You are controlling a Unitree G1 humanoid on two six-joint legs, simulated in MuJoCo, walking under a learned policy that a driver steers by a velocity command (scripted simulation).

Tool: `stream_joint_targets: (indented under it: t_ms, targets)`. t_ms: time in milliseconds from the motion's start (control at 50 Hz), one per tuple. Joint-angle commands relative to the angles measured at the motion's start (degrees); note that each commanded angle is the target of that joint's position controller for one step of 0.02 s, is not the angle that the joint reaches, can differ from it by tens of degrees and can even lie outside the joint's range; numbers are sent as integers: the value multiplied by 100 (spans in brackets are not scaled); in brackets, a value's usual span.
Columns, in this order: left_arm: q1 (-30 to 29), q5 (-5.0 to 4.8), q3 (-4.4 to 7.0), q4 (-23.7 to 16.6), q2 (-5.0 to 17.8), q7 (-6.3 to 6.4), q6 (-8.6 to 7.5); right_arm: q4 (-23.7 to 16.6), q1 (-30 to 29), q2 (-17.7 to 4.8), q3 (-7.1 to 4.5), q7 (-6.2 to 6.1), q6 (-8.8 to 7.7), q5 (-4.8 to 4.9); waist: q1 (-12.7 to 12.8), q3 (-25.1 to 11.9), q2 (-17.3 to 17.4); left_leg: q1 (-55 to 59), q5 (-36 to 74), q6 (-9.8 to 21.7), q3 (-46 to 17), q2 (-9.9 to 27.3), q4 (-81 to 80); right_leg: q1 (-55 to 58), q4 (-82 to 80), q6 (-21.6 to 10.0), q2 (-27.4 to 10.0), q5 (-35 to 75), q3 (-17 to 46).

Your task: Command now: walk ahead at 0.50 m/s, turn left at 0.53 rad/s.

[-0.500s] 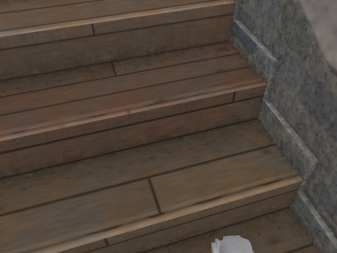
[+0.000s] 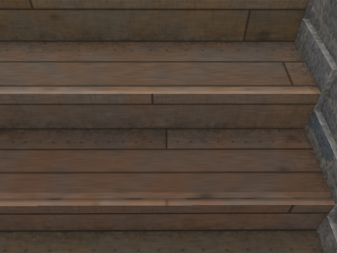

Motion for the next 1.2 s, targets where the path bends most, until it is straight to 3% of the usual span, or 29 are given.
stream_joint_targets:
  t_ms: [20,120,180,220,280,320,360,380,400,460,480,520,560,580,600,620,640,720,760,800,820,840,880,900,940,960,1020,1100,1200]
  targets:
    - [-1505,275,-294,-462,-652,-21,-305,-286,286,857,383,42,147,83,-843,259,-573,-530,-433,361,-118,225,1088,-204,-2708,-1013,-1230,1494,867]
    - [506,491,-287,229,-68,-228,-301,-1478,-1711,64,528,-224,310,-89,-84,240,-109,-2551,-1238,351,227,537,-1081,2535,-3410,-854,-1644,907,890]
    - [614,275,-266,-36,136,-369,-171,-1722,-2617,323,607,-68,580,-121,178,437,-730,-558,-2256,32,1131,417,-2409,1319,-4365,-968,-1610,1520,255]
    - [872,10,-251,-169,187,-230,-218,-1659,-2463,604,633,116,541,-201,65,466,-818,63,-2471,-149,1526,58,-2650,1976,-4054,-980,-1733,3264,-72]
    - [807,15,3,-298,879,-196,-376,-1399,-1289,491,551,115,378,-54,-616,-62,-1489,1126,-1976,-176,1831,-704,-3898,3312,-2669,-1167,-1746,8585,-443]
    - [1230,174,55,-392,765,-143,-513,-1363,-783,42,414,-88,262,107,-488,-1027,-1145,3857,-865,-166,1116,-864,-4057,1855,-1444,-836,-1387,9433,-263]
    - [631,241,65,-763,574,-432,-485,-814,1290,-701,68,-343,352,-224,-1240,-1456,-30,6983,-256,322,-1255,-382,-6369,-1112,1299,-261,-576,4101,530]
    - [346,-90,138,-878,424,-663,-333,-448,2285,-1419,-171,-358,441,-438,-1317,-2003,416,7011,-542,467,-3754,325,-8344,-1612,3690,-29,159,1662,1747]
    - [133,-217,170,-1022,220,-639,-246,-90,2454,-1743,-437,-378,328,-462,-1218,-1298,324,6453,-799,73,-4065,501,-8877,-2353,5403,-128,554,2150,2931]
    - [-416,-339,0,-1217,-165,-420,-421,327,1778,-473,-118,-110,115,-244,-488,-436,223,5463,469,-68,-3107,569,-8292,-4014,8264,-715,988,2247,3487]
    - [-459,-458,-65,-1242,-263,-334,-352,355,1180,125,78,-37,144,-439,-131,-399,-329,4980,511,-92,-2622,614,-8294,-4293,8331,-987,806,2495,3524]
    - [-409,-362,-102,-1305,-123,-335,-111,371,578,331,185,37,51,-537,397,-42,-677,4173,123,-274,-1305,563,-8654,-4534,7937,-1123,294,2078,2941]
    - [-449,-412,-272,-1310,-432,-394,-38,506,1006,351,184,-18,19,-564,322,339,27,4090,-544,-186,-693,375,-9149,-5164,9329,-1119,278,1225,2361]
    - [-1238,-435,-295,-2049,-825,239,-9,756,1221,306,174,-279,-231,-117,305,896,-355,3401,-1317,-489,-386,323,-9532,-4624,8434,-563,355,1074,2123]
    - [-1763,-513,-339,-2324,-771,517,9,884,1280,142,227,-350,-348,-125,118,1225,-301,3216,-1236,-441,-325,342,-9855,-4965,8789,-493,418,713,1756]
    - [-1456,-525,-429,-2141,-291,-36,37,678,1714,462,353,-230,-201,-942,-63,171,-251,4325,-1126,-427,-279,323,-9356,-5372,8699,-1023,248,1441,2198]
    - [-1815,-469,-399,-2495,-213,-174,84,780,1972,128,361,-105,-137,-1096,-84,378,-332,4481,-1240,-554,66,274,-9523,-5527,7404,-1089,155,2146,2178]
    - [-2672,-301,-392,-2893,-83,-213,307,292,1786,-138,506,138,-86,-558,-96,849,259,3237,-470,-49,396,837,-11424,-3024,5414,-794,-167,1894,871]
    - [-2004,-368,-365,-2884,-80,-300,510,302,1823,-879,385,191,-227,-330,434,347,511,4400,4878,113,844,1072,-10589,-2262,4850,-457,313,1712,649]
    - [-2227,-283,-244,-3193,178,-326,499,367,2247,-1334,160,179,-299,-124,267,117,759,6685,7477,192,774,1444,-9816,-2634,2967,-316,809,-109,264]
    - [-2231,-377,-187,-3201,286,-352,437,459,2278,-1383,102,263,-295,-214,267,62,925,7190,8587,230,962,1471,-9254,-2611,2253,-490,983,-217,161]
    - [-1426,-489,-33,-2818,600,-304,332,550,2866,-1126,89,321,-286,-610,-16,-685,741,6875,9351,36,1166,1161,-8178,-1411,2586,-841,1129,655,901]
    - [1097,-339,99,-1627,848,-164,197,387,2534,-527,137,454,-27,-923,832,-1419,-1008,3369,4005,-260,393,181,-5457,1782,54,-1718,357,-802,4353]
    - [1579,-80,51,-1521,753,-104,131,206,1490,-497,-10,498,79,-571,1019,-791,-1882,2001,744,-546,-382,-843,-2714,1462,-1537,-1907,-121,-2048,6468]
    - [927,-200,33,-1103,430,-30,-135,-189,809,-55,137,177,-80,-264,476,234,-1047,604,890,-462,-1000,-721,-725,416,-1323,-1727,-334,-1956,6070]
    - [357,-241,-84,-973,19,-77,-183,-393,550,-88,169,10,-97,-309,85,214,-355,316,828,-429,-952,-675,-698,224,-1285,-1595,-261,-1181,5433]
    - [-636,-256,-309,-753,-427,-233,-229,-642,609,-90,284,-209,38,-482,-681,15,-294,-175,714,-312,-570,-409,-104,-435,-1523,-1315,32,361,4347]
    - [-325,-134,-341,-582,-275,-87,-459,-949,-106,-185,263,-308,-67,-287,-421,78,-360,-53,27,-586,456,-64,-220,-952,-1745,-1165,352,1492,3161]
    - [2057,228,-386,539,-292,-126,-382,-1943,-2155,182,578,-420,45,-340,368,283,-446,-2621,-1474,-486,514,137,-663,1483,-1650,-1219,-343,1659,4365]
Velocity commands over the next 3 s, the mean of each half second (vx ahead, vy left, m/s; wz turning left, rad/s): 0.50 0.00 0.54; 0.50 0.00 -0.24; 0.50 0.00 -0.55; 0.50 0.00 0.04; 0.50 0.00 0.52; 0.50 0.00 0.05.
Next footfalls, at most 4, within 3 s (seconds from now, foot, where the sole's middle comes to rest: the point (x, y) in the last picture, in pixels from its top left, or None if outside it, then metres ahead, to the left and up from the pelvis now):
0.28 left None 0.33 0.17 -0.57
0.82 right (168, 176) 0.64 0.05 -0.40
1.34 left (111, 70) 0.98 0.26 -0.23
1.92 right None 1.29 -0.06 -0.06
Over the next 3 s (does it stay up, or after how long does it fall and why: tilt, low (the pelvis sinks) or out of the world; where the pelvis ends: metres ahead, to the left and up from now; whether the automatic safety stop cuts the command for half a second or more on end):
stays up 1.65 0.17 0.72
